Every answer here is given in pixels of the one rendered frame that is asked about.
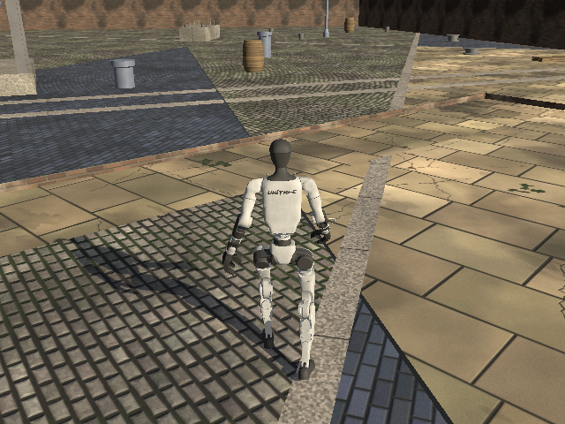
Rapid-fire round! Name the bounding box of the robot left hand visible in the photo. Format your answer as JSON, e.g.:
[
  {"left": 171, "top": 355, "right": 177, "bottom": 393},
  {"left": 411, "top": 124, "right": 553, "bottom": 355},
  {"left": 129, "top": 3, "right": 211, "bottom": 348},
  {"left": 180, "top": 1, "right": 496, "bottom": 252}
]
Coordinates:
[{"left": 222, "top": 251, "right": 242, "bottom": 276}]

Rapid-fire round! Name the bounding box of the robot right hand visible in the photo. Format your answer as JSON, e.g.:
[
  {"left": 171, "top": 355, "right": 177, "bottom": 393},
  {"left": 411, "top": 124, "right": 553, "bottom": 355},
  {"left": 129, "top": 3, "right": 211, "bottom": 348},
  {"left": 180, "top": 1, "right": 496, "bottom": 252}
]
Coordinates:
[{"left": 311, "top": 230, "right": 331, "bottom": 244}]

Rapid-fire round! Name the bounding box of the robot right upper arm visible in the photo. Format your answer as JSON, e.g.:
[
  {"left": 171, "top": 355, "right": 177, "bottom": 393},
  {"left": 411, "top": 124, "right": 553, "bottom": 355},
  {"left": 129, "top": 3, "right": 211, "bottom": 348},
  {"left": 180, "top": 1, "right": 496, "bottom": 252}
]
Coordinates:
[{"left": 299, "top": 177, "right": 325, "bottom": 223}]

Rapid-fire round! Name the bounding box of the robot right forearm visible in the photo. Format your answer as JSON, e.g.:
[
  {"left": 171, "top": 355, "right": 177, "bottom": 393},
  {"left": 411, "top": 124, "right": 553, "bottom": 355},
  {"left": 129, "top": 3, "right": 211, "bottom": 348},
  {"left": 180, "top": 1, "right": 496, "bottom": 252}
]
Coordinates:
[{"left": 317, "top": 209, "right": 330, "bottom": 234}]

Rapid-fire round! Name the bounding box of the robot right shin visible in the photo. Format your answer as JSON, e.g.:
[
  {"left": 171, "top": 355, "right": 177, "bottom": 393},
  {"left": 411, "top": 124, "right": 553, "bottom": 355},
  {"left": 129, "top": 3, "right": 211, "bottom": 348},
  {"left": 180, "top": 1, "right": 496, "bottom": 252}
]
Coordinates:
[{"left": 299, "top": 303, "right": 315, "bottom": 368}]

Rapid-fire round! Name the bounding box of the robot left upper arm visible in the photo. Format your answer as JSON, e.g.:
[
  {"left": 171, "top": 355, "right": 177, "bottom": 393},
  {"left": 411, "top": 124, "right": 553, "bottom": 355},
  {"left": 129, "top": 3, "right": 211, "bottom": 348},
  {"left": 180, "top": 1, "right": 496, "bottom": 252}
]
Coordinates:
[{"left": 238, "top": 178, "right": 263, "bottom": 228}]

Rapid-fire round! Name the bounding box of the humanoid robot torso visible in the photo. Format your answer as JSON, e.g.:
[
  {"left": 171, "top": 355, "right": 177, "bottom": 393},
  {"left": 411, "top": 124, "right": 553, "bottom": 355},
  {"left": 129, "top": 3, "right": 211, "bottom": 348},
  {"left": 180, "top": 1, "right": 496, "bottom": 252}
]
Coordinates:
[{"left": 261, "top": 172, "right": 302, "bottom": 265}]

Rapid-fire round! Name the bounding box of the robot left forearm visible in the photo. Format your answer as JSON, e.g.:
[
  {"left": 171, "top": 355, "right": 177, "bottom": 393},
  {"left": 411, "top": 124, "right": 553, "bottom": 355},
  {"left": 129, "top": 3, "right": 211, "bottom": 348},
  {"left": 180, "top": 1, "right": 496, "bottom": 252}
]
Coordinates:
[{"left": 225, "top": 214, "right": 246, "bottom": 255}]

